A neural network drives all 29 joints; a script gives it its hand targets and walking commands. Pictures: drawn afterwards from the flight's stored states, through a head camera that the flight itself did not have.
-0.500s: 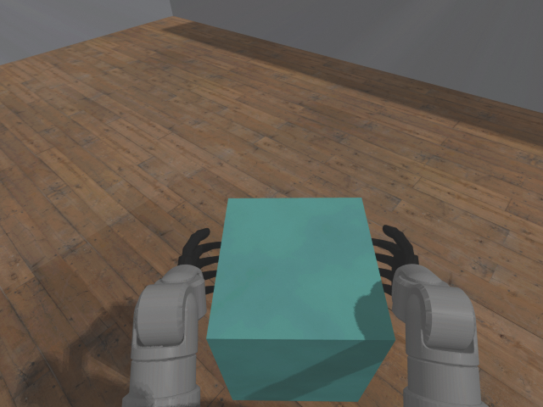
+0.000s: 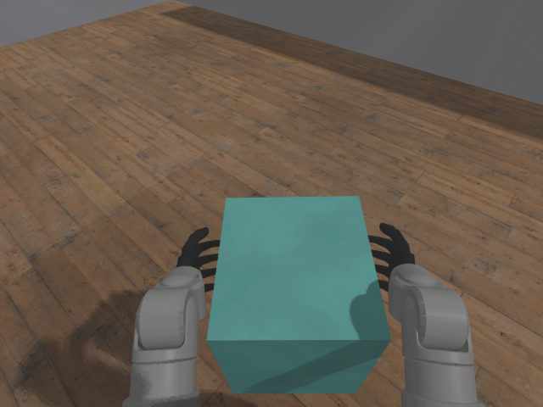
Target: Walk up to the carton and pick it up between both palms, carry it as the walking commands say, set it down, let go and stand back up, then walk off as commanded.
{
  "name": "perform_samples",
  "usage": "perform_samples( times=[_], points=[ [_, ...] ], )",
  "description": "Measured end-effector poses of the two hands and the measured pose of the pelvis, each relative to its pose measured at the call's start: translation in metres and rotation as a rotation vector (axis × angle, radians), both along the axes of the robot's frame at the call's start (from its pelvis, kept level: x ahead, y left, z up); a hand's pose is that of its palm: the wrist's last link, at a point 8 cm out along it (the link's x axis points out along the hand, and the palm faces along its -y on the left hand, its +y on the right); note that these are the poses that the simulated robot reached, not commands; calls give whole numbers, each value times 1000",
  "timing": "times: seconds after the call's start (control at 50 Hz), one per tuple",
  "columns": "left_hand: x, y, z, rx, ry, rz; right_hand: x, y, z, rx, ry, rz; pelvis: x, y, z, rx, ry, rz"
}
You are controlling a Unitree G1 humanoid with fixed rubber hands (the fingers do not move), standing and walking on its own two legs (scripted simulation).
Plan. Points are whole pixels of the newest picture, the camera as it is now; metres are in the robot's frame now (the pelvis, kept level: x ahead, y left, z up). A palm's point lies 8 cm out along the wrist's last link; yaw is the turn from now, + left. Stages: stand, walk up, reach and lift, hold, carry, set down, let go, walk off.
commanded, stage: carry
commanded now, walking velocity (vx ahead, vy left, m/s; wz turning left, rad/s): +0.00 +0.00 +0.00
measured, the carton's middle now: (293, 299) +0.29 +0.00 +0.00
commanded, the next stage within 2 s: hold in 0.88 s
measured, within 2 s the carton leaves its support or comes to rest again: neither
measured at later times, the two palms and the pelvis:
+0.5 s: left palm (195, 259) +0.31 +0.15 +0.07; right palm (392, 257) +0.31 -0.14 +0.07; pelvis +0.03 +0.00 +0.00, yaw +0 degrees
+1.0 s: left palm (197, 269) +0.31 +0.15 +0.04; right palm (383, 269) +0.32 -0.14 +0.04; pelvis +0.04 +0.01 +0.01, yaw +0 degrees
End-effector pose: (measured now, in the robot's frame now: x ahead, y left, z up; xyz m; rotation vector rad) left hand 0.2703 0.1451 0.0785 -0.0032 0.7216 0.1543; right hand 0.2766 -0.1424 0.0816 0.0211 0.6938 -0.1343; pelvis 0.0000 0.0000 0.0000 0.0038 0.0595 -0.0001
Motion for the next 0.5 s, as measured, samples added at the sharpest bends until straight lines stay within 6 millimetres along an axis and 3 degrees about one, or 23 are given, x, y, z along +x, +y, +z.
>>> perform_samples(
  times=[0.5],
  points=[
    [38,1,-8,8,-22,-11,36,1,-8,-17,-21,5,34,2,1,-8,0,5]
  ],
)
